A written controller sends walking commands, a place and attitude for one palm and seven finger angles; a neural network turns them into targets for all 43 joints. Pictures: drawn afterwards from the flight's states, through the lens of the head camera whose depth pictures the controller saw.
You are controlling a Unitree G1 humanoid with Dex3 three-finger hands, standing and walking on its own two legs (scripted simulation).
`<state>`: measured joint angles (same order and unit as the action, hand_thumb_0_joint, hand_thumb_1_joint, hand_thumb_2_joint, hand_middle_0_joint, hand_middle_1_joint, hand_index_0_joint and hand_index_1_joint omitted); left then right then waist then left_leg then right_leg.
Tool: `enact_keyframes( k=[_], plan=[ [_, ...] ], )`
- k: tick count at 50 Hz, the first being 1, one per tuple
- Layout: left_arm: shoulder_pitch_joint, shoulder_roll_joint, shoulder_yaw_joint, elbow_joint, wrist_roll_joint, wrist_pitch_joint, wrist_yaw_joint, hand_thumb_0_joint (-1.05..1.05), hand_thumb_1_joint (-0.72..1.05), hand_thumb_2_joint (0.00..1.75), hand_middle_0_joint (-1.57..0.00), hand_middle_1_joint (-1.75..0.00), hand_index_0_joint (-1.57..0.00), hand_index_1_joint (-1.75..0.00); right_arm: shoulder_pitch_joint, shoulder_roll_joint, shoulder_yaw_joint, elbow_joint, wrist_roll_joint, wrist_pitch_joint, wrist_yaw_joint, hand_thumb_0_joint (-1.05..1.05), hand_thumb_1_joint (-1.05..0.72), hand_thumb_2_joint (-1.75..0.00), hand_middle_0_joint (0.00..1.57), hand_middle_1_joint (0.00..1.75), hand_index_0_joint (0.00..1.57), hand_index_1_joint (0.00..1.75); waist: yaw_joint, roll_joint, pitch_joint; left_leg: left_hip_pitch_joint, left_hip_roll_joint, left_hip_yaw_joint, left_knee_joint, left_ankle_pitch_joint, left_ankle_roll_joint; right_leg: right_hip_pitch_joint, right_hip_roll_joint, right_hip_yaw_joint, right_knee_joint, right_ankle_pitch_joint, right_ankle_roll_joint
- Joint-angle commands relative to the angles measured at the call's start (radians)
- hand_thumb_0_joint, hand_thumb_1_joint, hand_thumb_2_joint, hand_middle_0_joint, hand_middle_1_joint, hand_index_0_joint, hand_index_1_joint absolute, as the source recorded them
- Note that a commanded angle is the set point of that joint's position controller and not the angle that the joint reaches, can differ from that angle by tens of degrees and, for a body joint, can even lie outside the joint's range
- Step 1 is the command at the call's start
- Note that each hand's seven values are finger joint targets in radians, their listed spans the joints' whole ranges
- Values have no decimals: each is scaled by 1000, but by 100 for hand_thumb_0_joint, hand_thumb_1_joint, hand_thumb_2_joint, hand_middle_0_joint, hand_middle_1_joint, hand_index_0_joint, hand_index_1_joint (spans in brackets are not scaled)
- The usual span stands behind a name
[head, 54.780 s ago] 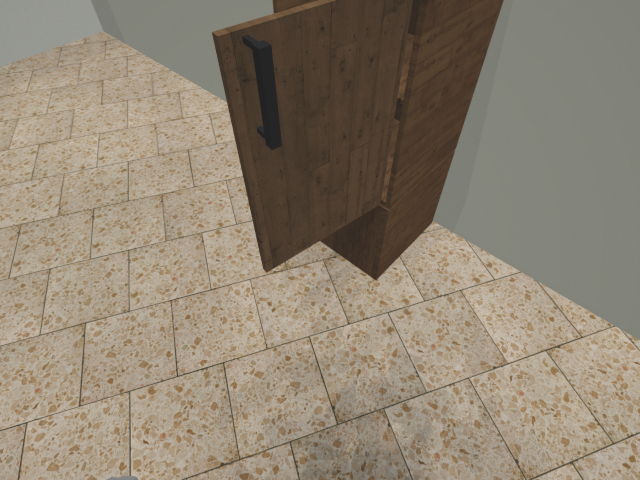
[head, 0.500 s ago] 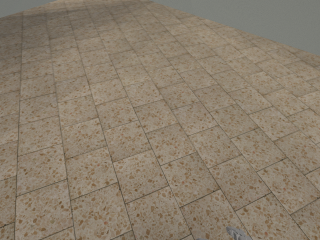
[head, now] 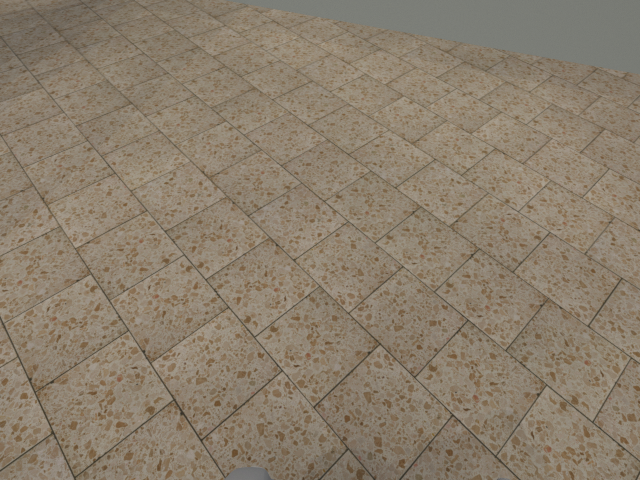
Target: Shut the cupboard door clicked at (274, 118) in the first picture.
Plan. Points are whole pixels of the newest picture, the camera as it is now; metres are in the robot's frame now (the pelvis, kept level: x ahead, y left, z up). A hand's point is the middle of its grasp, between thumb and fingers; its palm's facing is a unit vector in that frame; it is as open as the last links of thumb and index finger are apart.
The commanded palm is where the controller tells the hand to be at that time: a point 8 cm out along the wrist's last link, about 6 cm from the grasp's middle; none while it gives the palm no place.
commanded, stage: turn to face it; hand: left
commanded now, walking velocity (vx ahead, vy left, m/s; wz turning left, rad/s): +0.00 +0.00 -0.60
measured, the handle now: out of the picture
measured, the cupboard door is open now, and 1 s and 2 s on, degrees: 15 15 15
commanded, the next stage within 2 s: none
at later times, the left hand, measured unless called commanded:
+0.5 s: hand (213, 442) +0.18 +0.17 -0.16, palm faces -0.32 -0.91 -0.27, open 7.4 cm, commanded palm none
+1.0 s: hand (219, 434) +0.20 +0.17 -0.18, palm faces -0.52 -0.83 -0.19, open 7.4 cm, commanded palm none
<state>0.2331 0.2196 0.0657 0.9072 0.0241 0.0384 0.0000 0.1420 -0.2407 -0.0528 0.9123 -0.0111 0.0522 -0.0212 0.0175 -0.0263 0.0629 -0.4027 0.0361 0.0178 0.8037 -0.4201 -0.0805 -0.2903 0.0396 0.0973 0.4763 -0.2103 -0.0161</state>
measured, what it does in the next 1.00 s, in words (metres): steps on the spot, turning right: left foot, then right foot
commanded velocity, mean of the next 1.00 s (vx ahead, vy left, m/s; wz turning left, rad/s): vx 0.00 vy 0.00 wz -0.60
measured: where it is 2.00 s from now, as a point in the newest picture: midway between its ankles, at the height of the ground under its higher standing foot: outside the picture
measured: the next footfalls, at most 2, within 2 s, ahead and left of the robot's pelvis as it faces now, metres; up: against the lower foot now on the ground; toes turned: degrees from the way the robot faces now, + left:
left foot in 0.06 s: +0.06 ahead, +0.14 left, +0.00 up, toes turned -1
right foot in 0.48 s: -0.01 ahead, -0.12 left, +0.00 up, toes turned -22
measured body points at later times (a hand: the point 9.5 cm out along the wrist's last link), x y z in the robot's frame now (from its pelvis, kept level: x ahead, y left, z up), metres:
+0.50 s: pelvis +0.00 +0.00 -0.02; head +0.03 -0.02 +0.43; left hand +0.20 +0.22 -0.14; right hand -0.05 -0.25 -0.17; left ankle +0.02 +0.14 -0.73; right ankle -0.05 -0.10 -0.75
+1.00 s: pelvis +0.02 +0.03 +0.00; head +0.08 +0.03 +0.44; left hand +0.22 +0.21 -0.16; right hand -0.03 -0.24 -0.12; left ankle +0.08 +0.12 -0.74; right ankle -0.08 -0.07 -0.67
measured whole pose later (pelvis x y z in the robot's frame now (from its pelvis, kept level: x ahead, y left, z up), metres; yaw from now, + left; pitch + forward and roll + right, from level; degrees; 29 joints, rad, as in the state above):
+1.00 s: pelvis +0.02 +0.03 +0.00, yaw -35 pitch +1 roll -2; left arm 0.20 0.27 0.08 0.90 0.02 0.08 -0.02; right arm 0.15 -0.20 0.00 0.85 -0.03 0.01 -0.03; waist 0.02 -0.05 0.09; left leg -0.28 0.08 0.09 0.55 -0.29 0.01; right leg -0.47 0.04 0.03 1.05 -0.50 0.04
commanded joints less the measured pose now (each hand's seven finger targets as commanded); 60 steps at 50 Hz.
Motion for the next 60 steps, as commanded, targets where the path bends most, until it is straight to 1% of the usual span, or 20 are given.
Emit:
enact_keyframes(
  k=[1, 2, 3, 4, 5, 10, 19, 22, 23, 24, 25, 26, 27, 31, 39, 42, 44, 46, 50, 60],
  plan=[
    [-58, 192, 56, -77, 0, 0, 10, 0, 90, 90, -20, -30, -20, -30, 88, -74, -13, -56, 11, -40, -11, 0, -90, -90, 20, 30, 20, 30, -49, -117, -124, 212, -17, 3, -333, 171, 15, -13, -188, 241, -25, 222, -94],
    [-60, 150, 45, -95, -11, 5, 5, 0, 90, 90, -20, -30, -20, -30, 123, -131, -20, -50, 4, -52, -17, 0, -90, -90, 20, 30, 20, 30, -58, 23, -139, 339, 85, -83, -459, 184, 41, -135, -104, 171, 59, 68, -42],
    [-37, 93, 33, -115, -21, 8, -6, 0, 90, 90, -20, -30, -20, -30, 135, -237, -37, -60, -13, -59, -20, 0, -90, -90, 20, 30, 20, 30, -56, 337, -140, 399, 341, -356, -554, 220, 134, -297, 34, 18, 279, -286, 25],
    [-80, 128, 35, -128, -9, 9, -9, 0, 90, 90, -20, -30, -20, -30, 146, -256, -40, -72, -18, -52, -25, 0, -90, -90, 20, 30, 20, 30, -72, 316, -107, 307, 444, -410, -553, 311, 225, -285, 6, -41, 489, -416, 43],
    [-84, 138, 42, -139, -4, 8, -17, 0, 90, 90, -20, -30, -20, -30, 113, -237, -29, -96, -24, -50, -26, 0, -90, -90, 20, 30, 20, 30, -50, 203, -83, 212, 432, -359, -543, 335, 259, -242, -32, -31, 596, -374, 49],
    [-65, 109, 43, -97, -2, 30, -39, 0, 90, 90, -20, -30, -20, -30, 58, -163, -13, -99, -22, -58, -29, 0, -90, -90, 20, 30, 20, 30, -12, 214, -78, 283, 276, -64, -471, 571, 198, -276, -56, -88, 676, -217, 80],
    [-150, 79, 24, -130, -5, 17, -43, 0, 90, 90, -20, -30, -20, -30, 144, -199, -43, -50, -22, -50, -10, 0, -90, -90, 20, 30, 20, 30, -64, 258, -109, 333, 328, 37, -386, 651, 199, -98, -48, -192, 282, -226, 50],
    [-44, 117, 34, -100, -4, 5, -37, 0, 90, 90, -20, -30, -20, -30, 99, -206, -49, -59, -12, -45, -2, 0, -90, -90, 20, 30, 20, 30, -1, 197, -124, 214, 292, 103, -237, 530, 120, 130, -46, -195, -11, 8, 20],
    [36, 197, 48, -77, 4, -7, -28, 0, 90, 90, -20, -30, -20, -30, 89, -164, -44, -75, -1, -43, 3, 0, -90, -90, 20, 30, 20, 30, 39, 5, -161, 76, 223, 167, -69, 323, 56, 291, -182, -33, -123, 173, -23],
    [84, 305, 70, -60, 10, -17, -11, 0, 90, 90, -20, -30, -20, -30, 27, -78, -17, -127, -1, -40, 8, 0, -90, -90, 20, 30, 20, 30, 70, -298, -120, -203, 54, 187, 181, -216, -1, 352, -417, 304, -150, 514, -131],
    [110, 315, 69, -55, -6, -12, 1, 0, 90, 90, -20, -30, -20, -30, 2, -116, -14, -134, -2, -21, -5, 0, -90, -90, 20, 30, 20, 30, 83, -244, -124, -221, 61, 30, 327, -231, 9, 271, -456, 316, -151, 522, -203],
    [62, 288, 65, -68, -6, -5, 6, 0, 90, 90, -20, -30, -20, -30, -3, -101, -17, -137, -1, -16, -1, 0, -90, -90, 20, 30, 20, 30, 57, -164, -66, -247, 82, -5, 366, -150, 14, 222, -417, 249, -162, 403, -204],
    [1, 244, 62, -81, -3, -12, 14, 0, 90, 90, -20, -30, -20, -30, 0, -101, -21, -115, -2, -16, -6, 0, -90, -90, 20, 30, 20, 30, 27, -227, -73, -277, 86, -22, 382, -97, 7, 233, -352, 249, -153, 387, -186],
    [-74, 193, 40, -110, -5, -21, 15, 0, 90, 90, -20, -30, -20, -30, 43, -104, -22, -80, -5, -13, 6, 0, -90, -90, 20, 30, 20, 30, -26, -122, -112, -159, 68, -7, 308, 48, -18, 172, -259, 115, -119, 396, -150],
    [-28, 223, 53, -92, 4, -13, 7, 0, 90, 90, -20, -30, -20, -30, -10, -84, -16, -115, 5, -29, -1, 0, -90, -90, 20, 30, 20, 30, 4, -135, -112, -31, 2, 5, -35, -8, -6, 130, -258, 258, -85, 357, -178],
    [-78, 201, 49, -97, -6, -3, 7, 0, 90, 90, -20, -30, -20, -30, 94, -99, -18, -79, 10, -44, -11, 0, -90, -90, 20, 30, 20, 30, -55, -96, -138, 237, -4, 12, -353, 199, 8, -9, -185, 245, 17, 309, -89],
    [-42, 103, 29, -126, -23, 4, -8, 0, 90, 90, -20, -30, -20, -30, 144, -262, -44, -83, -11, -59, -19, 0, -90, -90, 20, 30, 20, 30, -59, 353, -170, 419, 400, -371, -522, 399, 164, -282, 38, -17, 379, -370, 39],
    [-60, 140, 39, -129, -4, 7, -14, 0, 90, 90, -20, -30, -20, -30, 100, -222, -28, -111, -21, -52, -23, 0, -90, -90, 20, 30, 20, 30, -44, 199, -105, 276, 435, -310, -502, 474, 256, -268, -41, -26, 651, -374, 49],
    [-59, 111, 41, -93, -4, 22, -36, 0, 90, 90, -20, -30, -20, -30, 54, -172, -18, -118, -22, -57, -28, 0, -90, -90, 20, 30, 20, 30, -20, 216, -101, 318, 294, -58, -438, 678, 207, -272, -59, -85, 687, -261, 78],
    [-123, 85, 26, -115, -4, 17, -44, 0, 90, 90, -20, -30, -20, -30, 100, -208, -45, -69, -21, -46, -7, 0, -90, -90, 20, 30, 20, 30, -48, 255, -80, 284, 338, 62, -387, 565, 189, -79, -53, -198, 276, -211, 48]
  ],
)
